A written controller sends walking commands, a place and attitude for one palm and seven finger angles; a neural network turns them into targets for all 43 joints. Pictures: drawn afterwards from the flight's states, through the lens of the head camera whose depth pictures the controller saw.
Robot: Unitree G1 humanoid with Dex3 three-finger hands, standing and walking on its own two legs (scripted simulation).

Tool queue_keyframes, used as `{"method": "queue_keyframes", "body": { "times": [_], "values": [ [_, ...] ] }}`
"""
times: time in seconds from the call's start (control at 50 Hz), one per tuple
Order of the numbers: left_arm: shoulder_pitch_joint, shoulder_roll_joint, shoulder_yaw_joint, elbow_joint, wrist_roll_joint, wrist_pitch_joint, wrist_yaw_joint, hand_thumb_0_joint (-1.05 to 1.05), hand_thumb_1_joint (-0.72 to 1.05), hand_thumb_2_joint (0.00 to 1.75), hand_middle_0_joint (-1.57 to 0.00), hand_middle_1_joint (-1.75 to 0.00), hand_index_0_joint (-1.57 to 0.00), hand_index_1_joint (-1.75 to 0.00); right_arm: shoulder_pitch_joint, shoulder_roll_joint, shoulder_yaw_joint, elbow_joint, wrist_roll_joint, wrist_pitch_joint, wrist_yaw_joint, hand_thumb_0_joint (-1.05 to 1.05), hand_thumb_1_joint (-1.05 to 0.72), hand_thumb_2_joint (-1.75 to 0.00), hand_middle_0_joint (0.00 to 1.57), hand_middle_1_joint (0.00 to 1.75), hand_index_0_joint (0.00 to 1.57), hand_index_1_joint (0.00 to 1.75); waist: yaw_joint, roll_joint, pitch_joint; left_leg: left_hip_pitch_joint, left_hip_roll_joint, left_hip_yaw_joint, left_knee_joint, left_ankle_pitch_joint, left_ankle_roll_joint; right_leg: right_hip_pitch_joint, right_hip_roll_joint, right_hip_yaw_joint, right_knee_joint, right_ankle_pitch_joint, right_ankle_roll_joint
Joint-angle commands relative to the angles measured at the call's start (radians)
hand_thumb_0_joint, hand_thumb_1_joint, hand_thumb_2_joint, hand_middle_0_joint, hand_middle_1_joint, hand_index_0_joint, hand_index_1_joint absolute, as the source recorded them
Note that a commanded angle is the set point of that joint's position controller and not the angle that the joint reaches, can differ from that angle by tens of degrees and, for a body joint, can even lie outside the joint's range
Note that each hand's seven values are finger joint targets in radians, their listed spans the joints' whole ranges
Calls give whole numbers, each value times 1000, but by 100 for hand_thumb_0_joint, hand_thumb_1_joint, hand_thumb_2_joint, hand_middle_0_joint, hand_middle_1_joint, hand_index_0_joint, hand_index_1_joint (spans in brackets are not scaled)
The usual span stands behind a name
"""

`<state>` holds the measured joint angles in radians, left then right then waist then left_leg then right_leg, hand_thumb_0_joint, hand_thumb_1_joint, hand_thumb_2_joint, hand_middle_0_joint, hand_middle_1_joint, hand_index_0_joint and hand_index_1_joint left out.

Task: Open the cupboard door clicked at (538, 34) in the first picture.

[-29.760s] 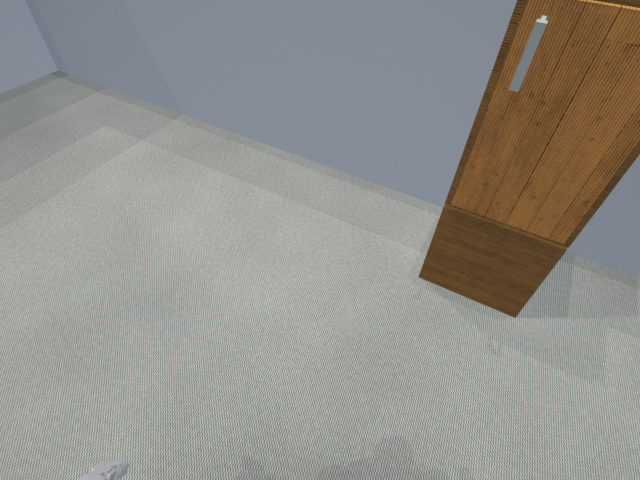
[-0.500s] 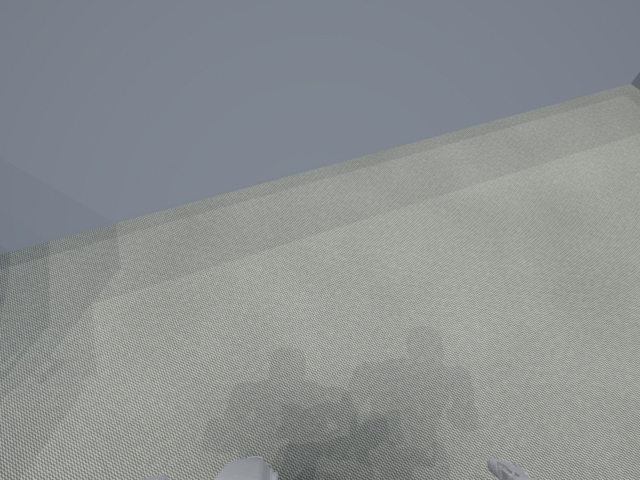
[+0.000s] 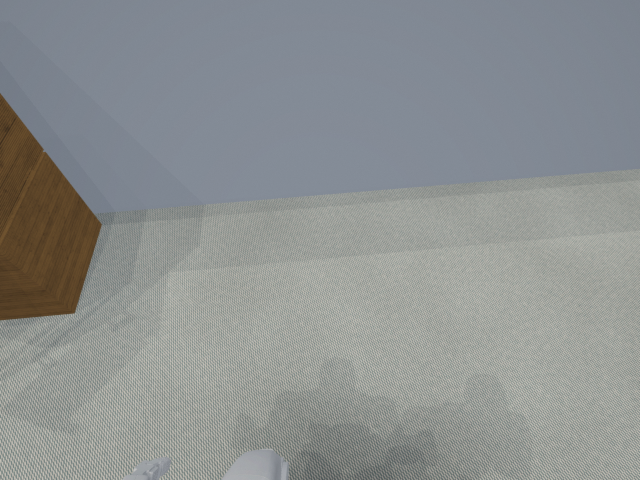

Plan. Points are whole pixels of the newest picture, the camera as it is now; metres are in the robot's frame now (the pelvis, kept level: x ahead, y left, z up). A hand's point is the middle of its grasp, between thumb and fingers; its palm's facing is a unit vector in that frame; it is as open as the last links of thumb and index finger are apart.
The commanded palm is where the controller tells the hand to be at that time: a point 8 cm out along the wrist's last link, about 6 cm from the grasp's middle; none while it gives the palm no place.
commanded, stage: turn to face it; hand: left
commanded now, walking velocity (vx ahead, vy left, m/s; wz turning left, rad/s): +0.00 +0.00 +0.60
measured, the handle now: out of the picture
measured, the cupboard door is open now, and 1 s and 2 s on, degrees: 47 47 47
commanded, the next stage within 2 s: take the last steps up to it in 1.40 s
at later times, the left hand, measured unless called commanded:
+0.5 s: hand out of the picture +0.05 +0.22 -0.16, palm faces +0.30 -0.90 -0.31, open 7.4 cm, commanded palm none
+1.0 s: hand out of the picture -0.03 +0.22 -0.17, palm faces +0.59 -0.77 -0.25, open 7.4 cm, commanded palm none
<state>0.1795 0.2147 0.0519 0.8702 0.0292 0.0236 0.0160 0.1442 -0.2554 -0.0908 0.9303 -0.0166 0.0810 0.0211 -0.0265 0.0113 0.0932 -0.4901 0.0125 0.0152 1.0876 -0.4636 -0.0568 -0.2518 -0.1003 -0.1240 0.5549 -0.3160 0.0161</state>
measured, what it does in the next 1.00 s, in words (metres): steps on the spot, turning left: left foot, then right foot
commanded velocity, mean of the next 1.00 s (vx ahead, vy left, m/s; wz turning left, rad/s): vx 0.00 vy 0.00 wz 0.60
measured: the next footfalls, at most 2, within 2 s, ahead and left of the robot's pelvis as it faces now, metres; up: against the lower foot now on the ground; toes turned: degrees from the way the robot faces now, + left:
left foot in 0.14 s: +0.05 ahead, +0.13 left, +0.00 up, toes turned +11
right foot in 0.46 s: +0.08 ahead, -0.14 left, +0.00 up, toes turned +14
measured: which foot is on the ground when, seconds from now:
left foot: up 0.00-0.12, down 0.14-0.46, up 0.48-0.76, down 0.78-1.00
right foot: down 0.00-0.14, up 0.16-0.44, down 0.46-0.78, up 0.80-1.00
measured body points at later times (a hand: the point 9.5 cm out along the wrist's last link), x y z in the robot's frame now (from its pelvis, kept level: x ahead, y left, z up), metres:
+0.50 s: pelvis +0.01 -0.02 -0.01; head +0.06 -0.02 +0.44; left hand +0.03 +0.27 -0.13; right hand +0.17 -0.25 -0.16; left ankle +0.00 +0.12 -0.72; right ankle +0.04 -0.14 -0.74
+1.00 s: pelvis +0.02 -0.01 +0.00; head +0.05 +0.03 +0.45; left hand -0.07 +0.26 -0.15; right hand +0.25 -0.17 -0.13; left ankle -0.02 +0.10 -0.73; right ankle +0.09 -0.15 -0.68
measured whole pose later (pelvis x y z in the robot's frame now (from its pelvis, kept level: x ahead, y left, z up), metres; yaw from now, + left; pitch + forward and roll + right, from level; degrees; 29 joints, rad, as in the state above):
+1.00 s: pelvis +0.02 -0.01 +0.00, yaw +35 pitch +1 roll -1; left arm 0.16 0.26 0.08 0.90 0.02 0.06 0.00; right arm 0.14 -0.22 -0.05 0.90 -0.03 0.03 0.00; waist 0.00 -0.02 0.09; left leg -0.33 -0.02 -0.03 0.53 -0.22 0.02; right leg -0.45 -0.08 -0.02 0.99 -0.46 0.08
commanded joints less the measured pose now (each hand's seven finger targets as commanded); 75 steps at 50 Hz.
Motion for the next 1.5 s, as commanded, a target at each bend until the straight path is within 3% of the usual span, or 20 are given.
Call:
{"method": "queue_keyframes", "body": {
  "times": [0.0,0.08,0.1,0.12,0.16,0.4,0.44,0.46,0.52,0.66,0.72,0.76,0.78,1.08,1.12,1.2,1.34,1.4,1.44,1.48],
  "values": [
    [70,204,52,-42,-1,-32,15,0,90,90,-20,-30,-20,-30,-100,-28,13,-117,12,-42,12,0,-90,-90,20,30,20,30,71,-213,-129,-2,17,72,-261,-15,-14,227,-242,82,-113,661,-119],
    [75,228,63,-29,-12,-29,5,0,90,90,-20,-30,-20,-30,2,-55,10,-95,7,-57,9,0,-90,-90,20,30,20,30,23,-158,-175,227,-21,107,-591,219,15,164,-229,5,54,624,-44],
    [61,201,60,-43,-19,-24,0,0,90,90,-20,-30,-20,-30,74,-118,-7,-79,2,-65,5,0,-90,-90,20,30,20,30,-20,-26,-216,401,61,3,-664,418,51,15,-194,-31,197,444,9],
    [37,128,40,-83,-25,-19,-8,0,90,90,-20,-30,-20,-30,143,-226,-37,-76,-5,-71,-3,0,-90,-90,20,30,20,30,-57,271,-243,554,335,-373,-688,773,191,-277,-47,-51,422,-182,89],
    [-51,127,35,-127,-17,-1,1,0,90,90,-20,-30,-20,-30,182,-271,-41,-60,-11,-58,-21,0,-90,-90,20,30,20,30,-70,175,-214,435,408,-389,-708,692,309,-323,-34,116,616,-311,66],
    [95,112,44,-27,-21,-7,-4,0,90,90,-20,-30,-20,-30,-42,-179,-28,-109,-3,-50,-29,0,-90,-90,20,30,20,30,57,108,-155,125,144,-292,-654,354,157,104,74,71,-43,26,43],
    [145,263,75,-27,4,-25,11,0,90,90,-20,-30,-20,-30,-58,-67,-14,-144,10,-49,-17,0,-90,-90,20,30,20,30,95,-318,-133,-143,-85,-47,-282,-34,18,250,-306,471,-328,-2,-87],
    [113,272,66,-43,-1,-24,16,0,90,90,-20,-30,-20,-30,-85,-107,-20,-149,3,-46,-9,0,-90,-90,20,30,20,30,94,-308,-97,-114,-41,-63,-35,-146,22,100,-406,503,-336,66,-163],
    [-13,177,43,-74,-8,-25,17,0,90,90,-20,-30,-20,-30,-31,-83,-22,-101,0,-26,5,0,-90,-90,20,30,20,30,12,-242,-81,-103,12,-49,134,3,3,67,-248,258,-256,247,-126],
    [113,223,58,-23,0,-32,14,0,90,90,-20,-30,-20,-30,-113,-22,18,-119,12,-46,14,0,-90,-90,20,30,20,30,78,-198,-138,34,-7,93,-357,17,-3,261,-252,76,-78,714,-112],
    [85,224,62,-20,-12,-30,4,0,90,90,-20,-30,-20,-30,-12,-63,8,-98,6,-56,10,0,-90,-90,20,30,20,30,17,-161,-173,261,-22,91,-606,234,24,144,-224,4,69,621,-36],
    [31,116,35,-86,-28,-22,-8,0,90,90,-20,-30,-20,-30,159,-254,-44,-69,-6,-69,-8,0,-90,-90,20,30,20,30,-79,302,-250,575,377,-436,-690,888,240,-306,-28,-45,481,-288,94],
    [-30,130,32,-104,-19,-6,1,0,90,90,-20,-30,-20,-30,205,-277,-44,-44,-2,-59,-20,0,-90,-90,20,30,20,30,-89,225,-265,558,417,-437,-673,973,317,-340,-20,89,593,-365,75],
    [109,127,45,-23,-18,-9,-1,0,90,90,-20,-30,-20,-30,-43,-164,-23,-109,-2,-47,-26,0,-90,-90,20,30,20,30,68,100,-149,87,115,-306,-648,281,144,147,66,92,-99,44,36],
    [124,272,72,-33,5,-25,12,0,90,90,-20,-30,-20,-30,-48,-62,-8,-139,9,-49,-16,0,-90,-90,20,30,20,30,92,-313,-131,-124,-100,-49,-251,-64,17,219,-326,500,-331,5,-121],
    [-8,170,35,-58,-10,-28,14,0,90,90,-20,-30,-20,-30,-20,-77,-13,-83,-2,-25,0,0,-90,-90,20,30,20,30,16,-251,-58,-87,2,-57,115,13,10,47,-224,257,-254,267,-135],
    [120,210,49,13,2,-36,14,0,90,90,-20,-30,-20,-30,-67,-5,23,-76,12,-48,-1,0,-90,-90,20,30,20,30,71,-186,-114,72,-21,65,-370,3,7,212,-234,148,-116,646,-134],
    [87,196,46,23,-15,-31,5,0,90,90,-20,-30,-20,-30,31,-41,22,-37,8,-63,-9,0,-90,-90,20,30,20,30,11,-136,-142,315,-14,49,-660,284,30,82,-181,77,4,504,-42],
    [75,91,19,-13,-30,-18,-1,0,90,90,-20,-30,-20,-30,113,-193,-12,-30,-6,-74,-26,0,-90,-90,20,30,20,30,-25,257,-197,490,341,-368,-725,777,216,-207,-14,-3,288,-229,71],
    [37,93,20,-10,-18,2,5,0,90,90,-20,-30,-20,-30,83,-185,0,-25,-14,-64,-38,0,-90,-90,20,30,20,30,-19,192,-161,327,336,-302,-748,591,277,-156,-5,104,442,-298,36]
  ]
}}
